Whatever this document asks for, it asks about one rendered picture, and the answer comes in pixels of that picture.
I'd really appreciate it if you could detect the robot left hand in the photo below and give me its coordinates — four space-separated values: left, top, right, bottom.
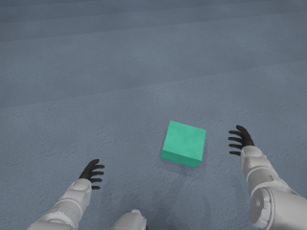
79 159 105 190

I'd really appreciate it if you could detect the left robot upper arm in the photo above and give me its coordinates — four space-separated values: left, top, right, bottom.
29 219 76 230

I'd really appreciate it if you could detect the robot right hand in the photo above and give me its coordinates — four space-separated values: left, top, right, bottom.
227 125 254 156

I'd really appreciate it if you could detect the right robot forearm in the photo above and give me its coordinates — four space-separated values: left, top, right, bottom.
240 146 300 199

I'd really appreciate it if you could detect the robot left thigh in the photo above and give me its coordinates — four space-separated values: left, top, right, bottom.
110 212 147 230

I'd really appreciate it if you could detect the carton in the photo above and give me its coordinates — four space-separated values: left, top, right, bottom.
160 121 206 168

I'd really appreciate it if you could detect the right robot upper arm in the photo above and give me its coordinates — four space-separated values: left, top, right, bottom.
248 187 307 230

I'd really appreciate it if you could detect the left robot forearm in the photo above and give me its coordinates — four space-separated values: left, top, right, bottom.
27 178 92 230

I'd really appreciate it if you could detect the left robot shin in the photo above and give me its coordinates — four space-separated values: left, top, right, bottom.
131 209 141 215

